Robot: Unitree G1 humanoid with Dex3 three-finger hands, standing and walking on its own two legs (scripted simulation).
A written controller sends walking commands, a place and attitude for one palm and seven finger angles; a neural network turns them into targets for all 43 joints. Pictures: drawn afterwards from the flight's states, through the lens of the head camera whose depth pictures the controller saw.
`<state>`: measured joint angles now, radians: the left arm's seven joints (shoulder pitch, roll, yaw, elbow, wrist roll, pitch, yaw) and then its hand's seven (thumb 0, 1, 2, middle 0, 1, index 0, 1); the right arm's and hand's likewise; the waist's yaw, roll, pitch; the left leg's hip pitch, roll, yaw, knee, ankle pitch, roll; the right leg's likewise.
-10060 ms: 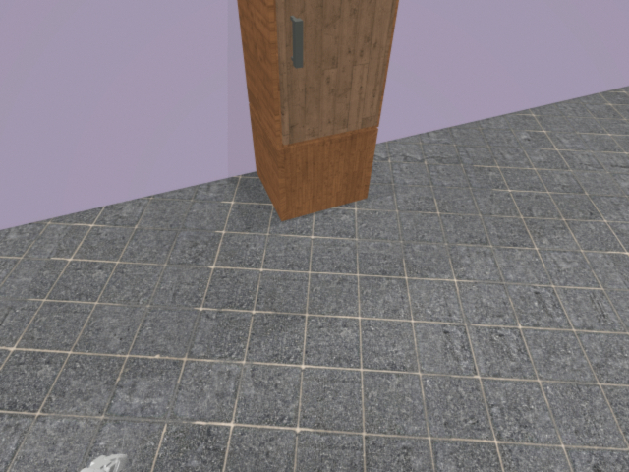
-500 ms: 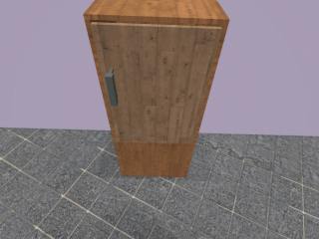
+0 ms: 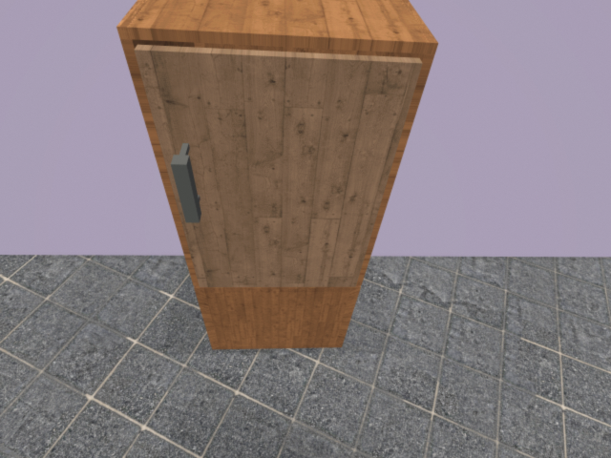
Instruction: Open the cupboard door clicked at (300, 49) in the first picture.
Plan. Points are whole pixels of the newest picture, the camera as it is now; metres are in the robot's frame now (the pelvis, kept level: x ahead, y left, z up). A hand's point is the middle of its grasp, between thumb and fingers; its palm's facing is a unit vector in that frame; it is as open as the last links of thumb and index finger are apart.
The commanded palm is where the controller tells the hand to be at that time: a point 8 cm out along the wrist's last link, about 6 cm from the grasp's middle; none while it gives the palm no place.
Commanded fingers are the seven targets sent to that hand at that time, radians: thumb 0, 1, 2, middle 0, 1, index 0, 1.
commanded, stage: come to a stop and stand still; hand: left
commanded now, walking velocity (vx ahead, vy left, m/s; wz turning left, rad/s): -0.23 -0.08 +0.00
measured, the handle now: (189, 183) +0.54 +0.23 +0.03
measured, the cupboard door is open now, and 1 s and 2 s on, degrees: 0 0 0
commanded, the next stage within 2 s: look again from close up in 0.92 s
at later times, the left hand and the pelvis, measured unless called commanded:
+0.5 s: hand out of the picture +0.09 +0.16 -0.19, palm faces +0.10 -0.98 -0.16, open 7.3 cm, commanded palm none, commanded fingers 0.00 0.90 0.90 -0.20 -0.30 -0.20 -0.30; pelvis +0.00 -0.02 -0.02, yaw +3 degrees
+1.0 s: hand out of the picture -0.06 +0.13 -0.18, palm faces +0.07 -0.98 -0.16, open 7.4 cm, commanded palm none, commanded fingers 0.00 0.90 0.90 -0.20 -0.30 -0.20 -0.30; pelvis +0.00 -0.02 +0.00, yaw +1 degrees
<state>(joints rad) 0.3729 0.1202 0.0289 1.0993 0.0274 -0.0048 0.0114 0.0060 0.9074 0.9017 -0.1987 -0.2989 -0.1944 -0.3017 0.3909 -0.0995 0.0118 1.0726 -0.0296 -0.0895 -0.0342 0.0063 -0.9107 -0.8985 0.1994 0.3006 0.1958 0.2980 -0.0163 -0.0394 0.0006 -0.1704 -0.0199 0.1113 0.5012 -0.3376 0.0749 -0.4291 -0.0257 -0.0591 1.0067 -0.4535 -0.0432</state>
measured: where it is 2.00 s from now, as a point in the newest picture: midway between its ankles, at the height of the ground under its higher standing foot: outside the picture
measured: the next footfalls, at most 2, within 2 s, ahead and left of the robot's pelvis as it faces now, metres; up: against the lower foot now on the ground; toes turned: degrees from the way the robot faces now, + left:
right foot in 0.20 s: +0.15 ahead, -0.14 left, +0.00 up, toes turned -4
left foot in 0.46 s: +0.03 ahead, +0.09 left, +0.00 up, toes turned +2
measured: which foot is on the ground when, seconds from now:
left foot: down 0.00-0.22, up 0.24-0.44, down 0.46-1.00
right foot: up 0.00-0.18, down 0.20-0.46, up 0.48-0.70, down 0.72-1.00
